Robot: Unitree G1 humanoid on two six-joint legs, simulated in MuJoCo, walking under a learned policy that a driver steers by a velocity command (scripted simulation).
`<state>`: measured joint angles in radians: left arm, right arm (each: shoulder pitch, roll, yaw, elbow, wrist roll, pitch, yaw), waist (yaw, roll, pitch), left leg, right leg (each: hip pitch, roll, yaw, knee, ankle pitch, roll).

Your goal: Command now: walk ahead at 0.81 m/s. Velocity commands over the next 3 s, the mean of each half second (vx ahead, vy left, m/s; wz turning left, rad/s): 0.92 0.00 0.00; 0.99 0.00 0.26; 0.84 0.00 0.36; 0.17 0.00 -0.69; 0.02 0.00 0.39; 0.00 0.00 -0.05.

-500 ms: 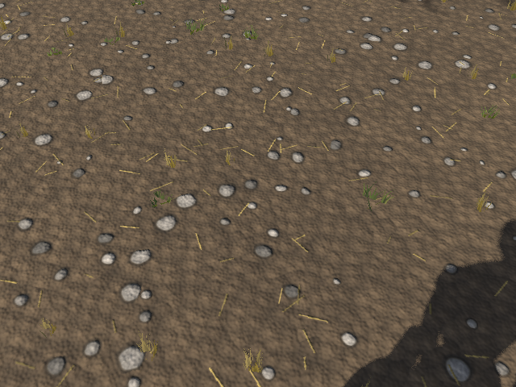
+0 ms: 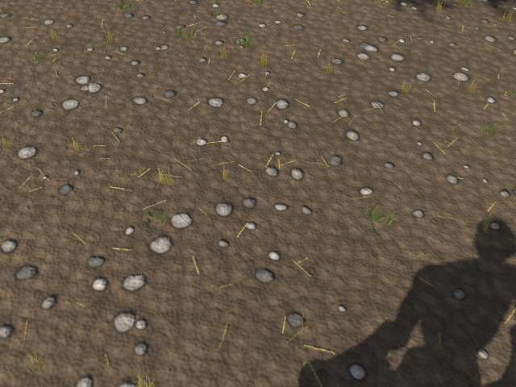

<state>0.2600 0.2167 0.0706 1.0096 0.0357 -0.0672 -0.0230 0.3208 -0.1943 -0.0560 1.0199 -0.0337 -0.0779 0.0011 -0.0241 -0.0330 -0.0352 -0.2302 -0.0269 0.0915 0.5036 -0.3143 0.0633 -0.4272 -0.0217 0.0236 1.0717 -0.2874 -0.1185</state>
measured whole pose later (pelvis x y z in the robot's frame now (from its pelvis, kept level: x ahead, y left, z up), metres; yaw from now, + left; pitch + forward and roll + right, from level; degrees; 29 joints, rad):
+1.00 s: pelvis +0.88 +0.01 -0.01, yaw +10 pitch +0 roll +2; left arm 0.19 0.22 0.02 0.84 0.05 -0.12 0.00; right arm 0.35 -0.29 -0.08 0.98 -0.02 -0.05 0.01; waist -0.03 0.00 0.05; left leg -0.24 -0.19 0.03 0.44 -0.20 0.16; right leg -0.44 -0.06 0.05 1.32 -0.29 -0.04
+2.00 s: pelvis +1.50 +0.09 +0.00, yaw -5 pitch +0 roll +1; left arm 0.15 0.32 0.08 0.65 0.01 0.09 -0.04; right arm 0.21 -0.29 -0.05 0.72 -0.04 -0.01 -0.02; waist -0.02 0.01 0.06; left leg -0.33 0.11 0.21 0.51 -0.17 0.00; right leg -0.43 -0.02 -0.03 0.81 -0.37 0.00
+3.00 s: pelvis +1.48 +0.09 +0.00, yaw +7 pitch -1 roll +1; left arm 0.29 0.27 0.06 0.74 0.00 0.09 -0.05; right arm 0.15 -0.23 -0.02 0.70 -0.03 0.03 -0.02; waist 0.04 0.00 0.07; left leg -0.17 0.00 0.20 0.48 -0.29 0.07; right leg -0.34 -0.03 -0.06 0.81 -0.45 0.01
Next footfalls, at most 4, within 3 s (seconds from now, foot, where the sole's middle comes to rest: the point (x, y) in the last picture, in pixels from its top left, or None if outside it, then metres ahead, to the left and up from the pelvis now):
0.36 right None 0.46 -0.10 -0.77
0.84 left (241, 258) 0.93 0.04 -0.77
1.28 right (261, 153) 1.40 -0.04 -0.77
1.64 left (195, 119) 1.60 0.22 -0.77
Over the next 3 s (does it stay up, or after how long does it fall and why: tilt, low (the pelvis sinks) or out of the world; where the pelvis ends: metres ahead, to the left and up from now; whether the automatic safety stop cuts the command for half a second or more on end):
stays up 1.48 0.09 0.00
